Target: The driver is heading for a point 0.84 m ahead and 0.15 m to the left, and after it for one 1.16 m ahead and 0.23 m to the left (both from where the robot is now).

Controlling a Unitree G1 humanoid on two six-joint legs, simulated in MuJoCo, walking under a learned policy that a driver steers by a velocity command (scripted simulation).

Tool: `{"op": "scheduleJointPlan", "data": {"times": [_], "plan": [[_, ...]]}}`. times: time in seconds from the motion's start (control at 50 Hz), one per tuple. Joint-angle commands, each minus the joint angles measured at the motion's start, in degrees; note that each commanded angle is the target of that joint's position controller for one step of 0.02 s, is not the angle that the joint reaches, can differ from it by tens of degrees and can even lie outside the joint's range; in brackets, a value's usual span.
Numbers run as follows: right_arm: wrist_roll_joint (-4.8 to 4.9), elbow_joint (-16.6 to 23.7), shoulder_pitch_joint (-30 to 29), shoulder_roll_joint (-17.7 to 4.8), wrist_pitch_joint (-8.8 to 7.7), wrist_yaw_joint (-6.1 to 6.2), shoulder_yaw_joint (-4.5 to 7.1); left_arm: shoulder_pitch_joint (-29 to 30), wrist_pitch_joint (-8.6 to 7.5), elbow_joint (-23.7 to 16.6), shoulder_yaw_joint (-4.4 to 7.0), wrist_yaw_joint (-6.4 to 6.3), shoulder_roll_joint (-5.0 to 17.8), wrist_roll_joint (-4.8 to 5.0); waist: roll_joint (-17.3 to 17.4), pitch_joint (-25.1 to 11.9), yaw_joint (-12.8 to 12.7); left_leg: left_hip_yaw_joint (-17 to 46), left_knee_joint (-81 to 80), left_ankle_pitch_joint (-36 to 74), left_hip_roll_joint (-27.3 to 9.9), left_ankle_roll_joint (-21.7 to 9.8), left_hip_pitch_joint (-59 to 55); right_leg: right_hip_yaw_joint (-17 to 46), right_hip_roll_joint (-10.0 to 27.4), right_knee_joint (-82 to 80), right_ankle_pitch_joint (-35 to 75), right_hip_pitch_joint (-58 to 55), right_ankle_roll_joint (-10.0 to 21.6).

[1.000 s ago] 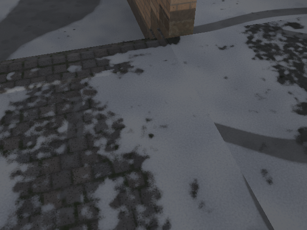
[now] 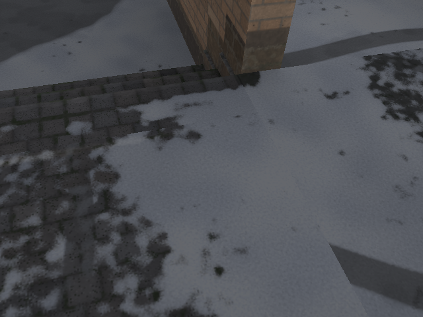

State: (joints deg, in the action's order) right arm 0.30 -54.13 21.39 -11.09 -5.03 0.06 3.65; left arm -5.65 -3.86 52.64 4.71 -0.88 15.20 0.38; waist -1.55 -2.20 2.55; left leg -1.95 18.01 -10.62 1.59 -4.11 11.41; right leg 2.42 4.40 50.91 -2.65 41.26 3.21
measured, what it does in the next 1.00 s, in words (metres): walks ahead: right foot, then left foot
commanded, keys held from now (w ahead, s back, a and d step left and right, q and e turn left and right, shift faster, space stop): w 1.00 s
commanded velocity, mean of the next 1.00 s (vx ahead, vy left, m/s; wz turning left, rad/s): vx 0.50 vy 0.00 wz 0.00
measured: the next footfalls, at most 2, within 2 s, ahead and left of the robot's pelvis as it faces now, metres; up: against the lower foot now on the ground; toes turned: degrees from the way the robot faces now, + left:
right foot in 0.32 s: +0.35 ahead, -0.14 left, +0.00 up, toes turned -2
left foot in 0.84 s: +0.64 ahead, +0.10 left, +0.00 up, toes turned +2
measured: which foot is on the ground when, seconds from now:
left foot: down 0.00-0.32, up 0.34-0.82, down 0.84-1.00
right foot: up 0.00-0.30, down 0.32-0.86, up 0.88-1.00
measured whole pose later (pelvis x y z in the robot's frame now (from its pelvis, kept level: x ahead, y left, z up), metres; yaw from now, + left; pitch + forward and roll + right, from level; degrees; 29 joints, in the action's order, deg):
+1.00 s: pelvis +0.55 +0.02 -0.01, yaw +0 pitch +1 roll +0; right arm -0.3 -53.1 9.8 -13.5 -5.3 -1.7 3.6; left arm -12.5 -4.9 56.7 4.0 -0.4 15.4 1.5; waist -1.5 2.2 0.2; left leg -3.4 23.6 -7.9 1.9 -3.9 17.0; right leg 1.2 4.4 65.6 -18.7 28.1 3.0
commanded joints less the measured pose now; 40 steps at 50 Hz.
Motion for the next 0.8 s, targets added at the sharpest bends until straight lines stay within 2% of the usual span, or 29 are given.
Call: {"op": "scheduleJointPlan", "data": {"times": [0.02,0.12,0.18,0.22,0.26,0.28,0.3,0.32,0.34,0.36,0.38,0.4,0.42,0.44,0.46,0.5,0.56,0.62,0.68,0.74,0.78,0.8], "plan": [[0.58,1.9,0.1,-8.6,-0.88,0.97,1.77,5.4,-0.54,-3.8,-0.07,0.52,0.8,0.11,6.1,0.0,-1.2,9.8,-8.2,15.1,-13.4,-4.8,-6.5,0.3,0.2,-8.2,8.6,3.0,-0.8],[0.37,-1.1,4.4,-8.2,-0.66,1.06,1.65,14.1,-0.7,-5.8,-0.79,1.41,0.5,0.72,6.5,4.6,1.4,8.3,-9.1,14.0,-13.9,-4.8,-10.8,-1.1,-0.8,-17.2,10.9,2.3,-0.6],[0.44,-3.1,7.0,-8.4,-0.02,1.11,1.84,18.8,-1.24,-7.3,-1.37,2.37,0.0,1.0,6.3,6.8,3.0,8.2,-7.0,16.7,-15.3,-5.5,-16.3,-2.6,-1.4,-20.7,6.8,3.5,-0.1],[0.55,-4.2,7.8,-8.9,0.44,1.24,2.06,20.5,-1.81,-8.3,-1.52,3.22,0.1,1.26,6.8,7.3,2.9,8.2,-4.5,21.4,-16.4,-5.7,-18.6,-3.8,-2.2,-22.2,2.4,2.3,1.0],[0.45,-4.2,5.9,-10.3,0.68,1.14,2.4,17.4,-2.17,-7.8,-0.94,3.6,1.7,1.17,8.5,5.0,0.3,7.1,0.2,35.9,-16.2,-4.8,-18.3,-5.8,-4.6,-24.1,-1.6,-6.5,2.7],[0.75,-4.0,4.6,-10.9,0.8,1.05,2.56,12.5,-2.21,-6.4,-0.16,3.48,3.2,0.79,9.4,1.9,-2.5,6.2,5.0,46.2,-15.3,-4.1,-17.5,-7.4,-6.7,-24.9,-1.5,-15.1,3.8],[0.82,-3.4,2.1,-10.7,0.81,0.89,2.39,2.1,-2.2,-3.3,1.22,3.09,5.8,0.69,9.0,-3.4,-7.4,4.3,14.5,50.0,-13.0,-2.7,-12.6,-7.0,-6.9,-24.9,1.2,-29.5,5.7],[0.13,-1.7,-0.4,-10.0,0.33,0.71,1.88,-10.5,-2.07,-0.4,2.52,2.39,9.8,-0.02,5.3,-11.6,-12.4,2.8,30.5,35.8,-10.1,-0.9,1.6,3.4,2.5,-21.5,5.4,-50.1,9.8],[0.32,-1.2,6.4,-2.4,-1.01,-0.27,-0.55,-16.7,-1.47,0.6,2.87,2.03,13.3,-0.57,-10.4,-21.4,-9.1,2.6,53.4,-8.4,0.1,3.0,25.1,29.9,17.7,-25.2,-2.6,-71.7,19.2],[1.58,-2.2,4.2,-6.2,-2.53,-0.75,0.33,-17.1,-0.81,1.0,1.5,1.71,8.6,0.05,-9.9,-22.1,-10.6,10.2,61.7,-21.2,0.0,2.0,31.1,36.9,17.8,-31.1,-7.9,-70.5,18.7],[2.91,0.1,-1.9,-9.7,-3.22,-0.74,1.37,-10.6,-0.78,-0.2,0.63,1.48,6.0,0.43,-8.0,-12.3,-9.6,8.8,62.5,-17.1,-3.4,1.3,35.7,27.5,15.4,-33.0,-7.6,-62.2,15.8],[2.82,1.1,-5.7,-10.1,-3.27,-0.16,1.53,-5.6,-1.05,-1.6,0.06,1.54,4.1,0.27,-2.9,-7.3,-7.5,7.0,59.4,-11.7,-6.4,1.1,33.6,20.5,12.9,-35.1,-3.6,-52.5,13.8],[1.69,1.3,-7.1,-9.4,-2.87,0.52,1.97,-2.5,-1.52,-1.9,-0.37,1.92,2.8,-0.24,0.0,-3.3,-5.4,6.2,55.3,-8.6,-7.9,1.5,30.7,16.4,11.0,-36.9,1.0,-43.9,12.7],[1.0,1.2,-6.0,-8.4,-2.08,0.91,2.24,-1.4,-1.96,-1.7,-0.78,2.12,1.6,-0.71,-0.3,-2.3,-3.1,6.6,52.7,-6.9,-9.4,1.6,26.7,13.5,9.3,-38.5,3.3,-38.6,12.0],[0.96,1.3,-4.9,-6.6,-1.36,1.1,2.12,-1.7,-2.13,-1.0,-0.89,2.35,1.4,-0.74,-1.1,-1.7,-2.0,6.4,50.8,-6.3,-9.8,1.7,24.6,12.2,8.8,-39.8,3.5,-35.4,12.0],[0.9,2.2,-6.1,-4.8,-0.41,1.33,1.83,-3.6,-2.35,0.3,-0.57,2.03,3.2,-0.35,-1.7,0.8,-1.1,5.7,45.6,-5.2,-10.8,2.5,25.1,9.7,8.8,-42.3,4.5,-31.3,12.3],[-0.01,4.7,-13.1,-5.0,-0.08,1.1,1.58,-6.6,-2.12,1.5,-0.07,0.88,5.4,-0.12,-1.2,2.8,-2.3,4.5,34.2,4.9,-10.8,3.7,27.6,5.9,7.4,-43.7,7.2,-30.6,11.2],[0.28,6.3,-19.7,-4.3,-0.05,0.34,0.86,-9.5,-1.98,2.4,0.01,0.71,6.1,0.36,-1.2,3.8,-4.1,2.7,21.9,14.3,-8.5,3.5,23.7,1.9,5.0,-43.9,7.1,-30.3,8.9],[0.88,7.8,-25.4,-4.9,0.09,-0.46,0.4,-13.2,-1.85,4.1,0.23,0.8,6.9,0.82,-1.4,5.1,-6.2,2.0,15.9,16.5,-7.0,3.3,23.0,2.0,6.2,-43.3,4.3,-34.3,8.5],[1.14,9.6,-29.1,-6.2,-0.24,-1.52,0.25,-15.7,-0.95,5.5,0.53,0.57,7.5,0.9,-1.7,6.3,-6.6,2.7,12.5,11.9,-6.6,2.0,24.9,3.1,9.4,-40.0,5.0,-41.3,7.8],[1.18,9.7,-27.6,-7.7,-0.62,-2.0,0.59,-15.4,-0.33,5.6,0.96,0.31,8.6,0.86,-2.5,5.3,-4.9,1.9,10.8,7.5,-5.5,0.6,21.0,3.4,10.6,-36.7,10.2,-43.7,6.7],[1.08,8.7,-23.9,-9.0,-0.74,-1.98,1.21,-14.2,-0.07,5.2,1.05,0.27,8.9,0.92,-3.1,3.1,-2.5,0.5,9.5,6.3,-3.9,-0.4,14.9,2.3,9.7,-32.4,18.4,-43.8,5.8]]}}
